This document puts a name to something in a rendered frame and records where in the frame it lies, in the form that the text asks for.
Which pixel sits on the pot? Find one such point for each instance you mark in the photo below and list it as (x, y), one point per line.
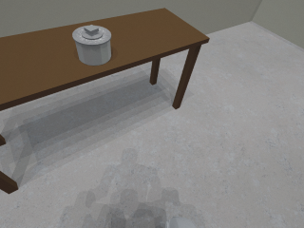
(94, 56)

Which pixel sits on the lid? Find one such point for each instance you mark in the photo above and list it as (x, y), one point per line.
(96, 39)

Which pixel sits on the knob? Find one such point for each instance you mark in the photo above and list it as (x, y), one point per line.
(91, 29)

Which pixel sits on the robot right thigh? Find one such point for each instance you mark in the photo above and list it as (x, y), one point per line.
(179, 222)

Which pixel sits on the table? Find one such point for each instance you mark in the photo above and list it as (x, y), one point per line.
(39, 63)

